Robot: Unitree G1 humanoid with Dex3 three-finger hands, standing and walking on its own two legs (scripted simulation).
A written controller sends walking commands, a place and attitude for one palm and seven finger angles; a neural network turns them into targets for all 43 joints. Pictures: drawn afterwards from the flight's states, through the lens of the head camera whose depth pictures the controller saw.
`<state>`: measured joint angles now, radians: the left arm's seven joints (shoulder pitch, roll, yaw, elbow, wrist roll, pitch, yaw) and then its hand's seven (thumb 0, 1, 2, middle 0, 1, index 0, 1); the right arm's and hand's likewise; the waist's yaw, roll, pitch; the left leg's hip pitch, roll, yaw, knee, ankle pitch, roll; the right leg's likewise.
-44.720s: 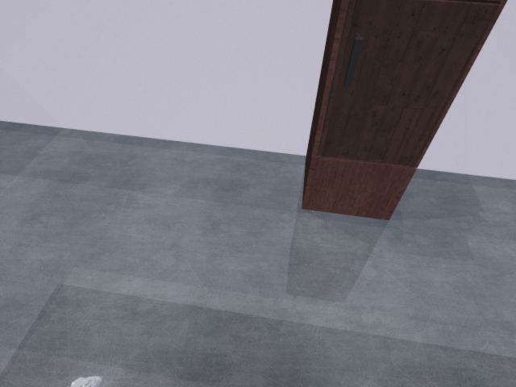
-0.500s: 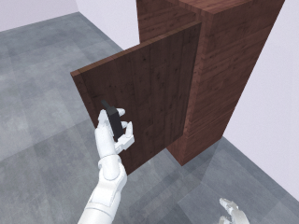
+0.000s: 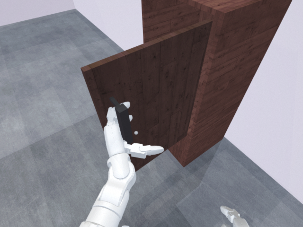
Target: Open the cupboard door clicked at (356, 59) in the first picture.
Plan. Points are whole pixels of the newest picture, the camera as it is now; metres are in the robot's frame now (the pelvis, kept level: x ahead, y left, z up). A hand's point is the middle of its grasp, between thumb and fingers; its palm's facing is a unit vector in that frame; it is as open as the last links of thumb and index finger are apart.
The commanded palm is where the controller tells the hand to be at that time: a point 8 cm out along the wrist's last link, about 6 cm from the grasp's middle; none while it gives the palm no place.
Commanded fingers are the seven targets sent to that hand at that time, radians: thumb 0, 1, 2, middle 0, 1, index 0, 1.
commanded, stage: open thumb and fingers to let go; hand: left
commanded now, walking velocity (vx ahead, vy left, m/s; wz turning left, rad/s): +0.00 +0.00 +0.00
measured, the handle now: (120, 121) +0.38 +0.10 +0.08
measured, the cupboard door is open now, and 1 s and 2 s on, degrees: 92 96 96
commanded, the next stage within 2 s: slide the hand sideways off the handle in 0.10 s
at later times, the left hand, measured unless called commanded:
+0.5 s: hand (136, 148) +0.30 +0.05 +0.08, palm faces -0.17 -0.98 +0.02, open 16.1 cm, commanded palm +0.28 +0.11 +0.08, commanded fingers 0.00 -0.50 0.30 -0.15 -0.30 -0.15 -0.30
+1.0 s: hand (122, 161) +0.26 +0.08 +0.08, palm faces -0.12 -0.99 -0.03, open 16.2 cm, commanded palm +0.24 +0.15 +0.08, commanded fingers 0.00 -0.50 0.30 -0.15 -0.30 -0.15 -0.30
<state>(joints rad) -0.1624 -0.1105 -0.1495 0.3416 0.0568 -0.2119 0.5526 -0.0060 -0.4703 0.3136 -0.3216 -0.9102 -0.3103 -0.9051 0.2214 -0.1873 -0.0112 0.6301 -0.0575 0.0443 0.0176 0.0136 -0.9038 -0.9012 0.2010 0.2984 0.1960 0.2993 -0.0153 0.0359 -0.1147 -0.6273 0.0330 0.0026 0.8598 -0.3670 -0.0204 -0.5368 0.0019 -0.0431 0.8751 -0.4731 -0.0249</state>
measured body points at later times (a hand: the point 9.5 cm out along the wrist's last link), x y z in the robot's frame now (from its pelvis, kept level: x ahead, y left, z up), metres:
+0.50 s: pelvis -0.01 +0.01 +0.00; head +0.00 +0.00 +0.45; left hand +0.30 +0.11 +0.08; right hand +0.13 -0.21 -0.10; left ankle +0.04 +0.13 -0.70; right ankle -0.02 -0.10 -0.70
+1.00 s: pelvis +0.00 -0.01 +0.00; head +0.02 -0.03 +0.45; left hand +0.26 +0.14 +0.08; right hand +0.17 -0.23 -0.09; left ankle +0.04 +0.13 -0.70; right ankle -0.02 -0.10 -0.70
